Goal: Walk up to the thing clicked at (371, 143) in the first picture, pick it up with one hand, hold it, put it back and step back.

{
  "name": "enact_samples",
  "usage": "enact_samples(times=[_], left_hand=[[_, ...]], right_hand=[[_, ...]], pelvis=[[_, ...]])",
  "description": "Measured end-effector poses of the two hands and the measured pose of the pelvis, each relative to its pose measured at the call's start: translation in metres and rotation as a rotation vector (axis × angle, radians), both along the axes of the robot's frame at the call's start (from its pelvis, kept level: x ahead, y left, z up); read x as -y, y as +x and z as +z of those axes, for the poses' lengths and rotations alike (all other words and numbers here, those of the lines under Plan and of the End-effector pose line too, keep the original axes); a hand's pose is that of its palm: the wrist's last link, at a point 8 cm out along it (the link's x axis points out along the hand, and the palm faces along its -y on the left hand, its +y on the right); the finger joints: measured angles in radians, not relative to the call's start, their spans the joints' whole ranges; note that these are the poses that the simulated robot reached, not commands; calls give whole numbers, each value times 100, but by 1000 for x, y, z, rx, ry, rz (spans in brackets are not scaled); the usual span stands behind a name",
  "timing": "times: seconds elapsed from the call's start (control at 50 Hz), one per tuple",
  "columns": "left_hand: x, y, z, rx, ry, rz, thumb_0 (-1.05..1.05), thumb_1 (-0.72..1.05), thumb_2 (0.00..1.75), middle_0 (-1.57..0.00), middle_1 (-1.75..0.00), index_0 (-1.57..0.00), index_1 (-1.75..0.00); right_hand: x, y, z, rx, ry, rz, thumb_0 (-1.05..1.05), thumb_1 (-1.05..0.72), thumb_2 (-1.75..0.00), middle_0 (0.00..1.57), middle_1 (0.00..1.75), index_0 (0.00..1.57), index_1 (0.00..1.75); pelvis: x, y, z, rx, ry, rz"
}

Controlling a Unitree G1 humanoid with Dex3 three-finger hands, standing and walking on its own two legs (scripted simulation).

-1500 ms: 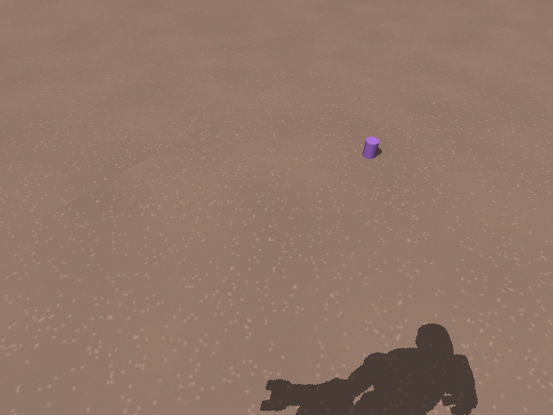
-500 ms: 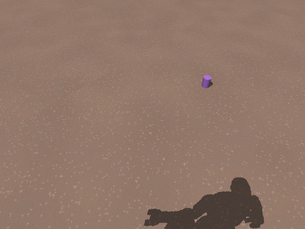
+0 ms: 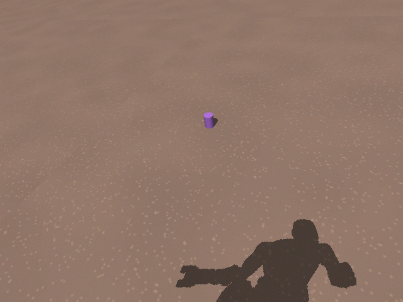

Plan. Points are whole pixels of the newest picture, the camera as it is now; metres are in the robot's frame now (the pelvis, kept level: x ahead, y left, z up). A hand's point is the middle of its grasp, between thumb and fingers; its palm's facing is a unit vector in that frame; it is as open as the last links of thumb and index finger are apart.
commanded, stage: walk up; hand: left
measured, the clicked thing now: (209, 120) +1.56 +0.08 -0.69
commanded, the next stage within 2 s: none
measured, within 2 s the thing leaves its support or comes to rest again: neither
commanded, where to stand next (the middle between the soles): +1.34 +0.47 m, yaw -91 degrees
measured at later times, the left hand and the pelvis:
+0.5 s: hand (97, 206) +0.45 +0.38 -0.14, palm faces -0.38 -0.77 -0.51, open 7.4 cm; pelvis +0.29 +0.10 -0.01, yaw -22 degrees
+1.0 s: hand (140, 121) +0.82 +0.30 -0.10, palm faces -0.48 -0.69 -0.54, open 7.4 cm; pelvis +0.56 +0.14 +0.00, yaw -37 degrees
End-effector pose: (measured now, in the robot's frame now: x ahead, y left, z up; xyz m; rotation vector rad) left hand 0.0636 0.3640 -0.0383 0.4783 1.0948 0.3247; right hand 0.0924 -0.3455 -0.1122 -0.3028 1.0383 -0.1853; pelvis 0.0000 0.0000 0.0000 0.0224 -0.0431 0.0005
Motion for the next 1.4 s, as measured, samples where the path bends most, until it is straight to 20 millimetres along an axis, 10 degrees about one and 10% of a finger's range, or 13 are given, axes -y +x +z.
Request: enact_samples(times=[0.28,0.38,0.48,0.62,0.78,0.92,1.06,1.18,1.3,1.4], left_hand=[[23,116,-12,-173,-78,-109,1,89,90,-21,-30,-21,-30],[-14,222,-31,-183,-62,-228,1,89,90,-22,-30,-22,-30],[-55,369,-62,-150,13,-371,1,89,90,-21,-30,-21,-30],[-21,538,-25,-28,-45,-561,1,90,90,-20,-30,-20,-30],[18,675,-10,-19,-14,-711,1,90,90,-21,-30,-21,-30],[44,756,-24,104,-21,-746,0,90,90,-21,-30,-21,-30],[4,788,-17,49,17,-710,1,90,90,-21,-30,-21,-30],[-43,864,-16,-13,85,-778,1,89,90,-22,-30,-22,-30],[-89,989,-43,-9,173,-817,1,89,90,-21,-30,-22,-30],[-63,1054,-42,-32,122,-883,1,90,90,-21,-30,-21,-30]], right_hand=[[-49,139,40,112,94,-27,1,-90,-90,20,30,20,30],[-59,167,40,59,13,-133,1,-90,-90,21,30,21,30],[-88,172,35,26,-74,-300,1,-90,-90,20,30,20,30],[-153,142,58,-151,-26,-543,1,-90,-90,20,30,20,30],[-201,169,37,-170,26,-714,1,-90,-90,20,30,20,30],[-216,261,-11,-147,91,-712,1,-90,-90,20,30,20,30],[-195,387,11,35,60,-609,1,-90,-90,21,30,21,30],[-190,456,23,107,-36,-648,1,-90,-90,21,30,21,30],[-243,498,14,34,-97,-738,1,-90,-90,20,30,20,30],[-320,500,22,-92,-8,-869,1,-90,-90,20,30,21,30]], pelvis=[[-30,137,29,-14,-33,-237],[-65,209,15,-51,-68,-304],[-100,276,-10,-32,-43,-369],[-121,352,29,-55,-41,-452],[-130,450,24,-34,-3,-575],[-130,520,-5,-8,-62,-637],[-149,592,7,7,-70,-692],[-185,670,-1,-29,-61,-765],[-223,748,-27,-34,-40,-821],[-234,790,-4,-61,-34,-877]])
